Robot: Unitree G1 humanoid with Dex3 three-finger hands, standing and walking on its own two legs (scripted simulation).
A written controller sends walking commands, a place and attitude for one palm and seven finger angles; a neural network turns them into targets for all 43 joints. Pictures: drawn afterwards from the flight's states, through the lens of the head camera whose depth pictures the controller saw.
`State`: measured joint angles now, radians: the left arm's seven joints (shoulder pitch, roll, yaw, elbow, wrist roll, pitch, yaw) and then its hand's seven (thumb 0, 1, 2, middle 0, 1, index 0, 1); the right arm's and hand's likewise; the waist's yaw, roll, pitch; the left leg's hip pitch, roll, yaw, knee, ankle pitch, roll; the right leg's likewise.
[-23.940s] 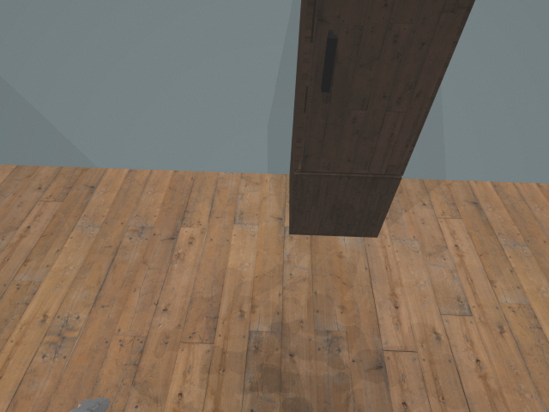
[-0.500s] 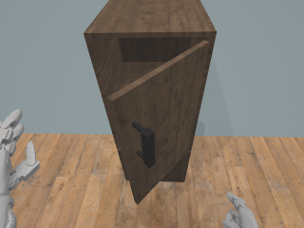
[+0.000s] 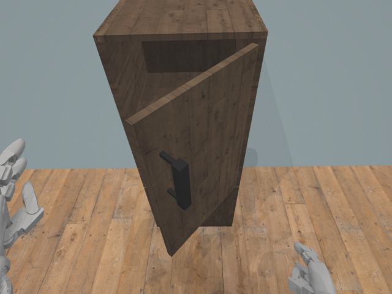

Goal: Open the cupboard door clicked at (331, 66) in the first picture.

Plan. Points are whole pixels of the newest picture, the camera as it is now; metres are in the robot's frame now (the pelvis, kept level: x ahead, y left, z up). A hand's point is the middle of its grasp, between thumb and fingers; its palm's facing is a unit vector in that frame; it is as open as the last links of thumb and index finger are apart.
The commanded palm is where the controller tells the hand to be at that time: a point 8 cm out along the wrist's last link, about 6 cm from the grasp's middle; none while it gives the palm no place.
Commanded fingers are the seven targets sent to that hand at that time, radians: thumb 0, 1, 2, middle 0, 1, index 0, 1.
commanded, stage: step back with the hand held close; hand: left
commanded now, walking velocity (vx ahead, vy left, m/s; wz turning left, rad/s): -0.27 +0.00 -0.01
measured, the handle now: (175, 180) +0.32 +0.08 +0.07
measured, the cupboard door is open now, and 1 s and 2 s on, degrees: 49 49 49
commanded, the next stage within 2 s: stop stepping back and stand still in 0.92 s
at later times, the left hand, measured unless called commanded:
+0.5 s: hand out of the picture +0.12 +0.29 +0.15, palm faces +0.40 -0.76 -0.51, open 7.4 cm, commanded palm +0.06 +0.33 +0.17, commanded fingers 0.00 0.90 0.90 -0.20 -0.30 -0.20 -0.30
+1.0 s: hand out of the picture +0.04 +0.29 +0.16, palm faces +0.38 -0.81 -0.44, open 7.4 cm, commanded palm -0.03 +0.33 +0.17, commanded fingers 0.00 0.90 0.90 -0.20 -0.30 -0.20 -0.30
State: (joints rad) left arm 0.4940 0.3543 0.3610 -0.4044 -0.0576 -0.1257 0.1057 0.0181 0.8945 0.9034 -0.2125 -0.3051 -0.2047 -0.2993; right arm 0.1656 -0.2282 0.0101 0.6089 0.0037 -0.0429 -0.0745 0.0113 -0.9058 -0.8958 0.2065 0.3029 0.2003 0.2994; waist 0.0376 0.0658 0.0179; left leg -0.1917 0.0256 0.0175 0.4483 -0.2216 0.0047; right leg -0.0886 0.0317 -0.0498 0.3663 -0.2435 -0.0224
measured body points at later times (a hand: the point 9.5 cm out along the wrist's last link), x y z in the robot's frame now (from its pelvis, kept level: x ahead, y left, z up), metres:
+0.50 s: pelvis -0.08 +0.03 -0.01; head -0.05 +0.04 +0.43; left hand +0.10 +0.33 +0.18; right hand +0.09 -0.21 -0.09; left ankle +0.01 +0.12 -0.74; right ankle -0.04 -0.10 -0.74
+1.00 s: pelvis -0.17 +0.04 +0.00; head -0.13 +0.06 +0.44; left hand +0.02 +0.33 +0.19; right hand +0.02 -0.18 -0.08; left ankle -0.06 +0.12 -0.74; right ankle -0.27 -0.10 -0.69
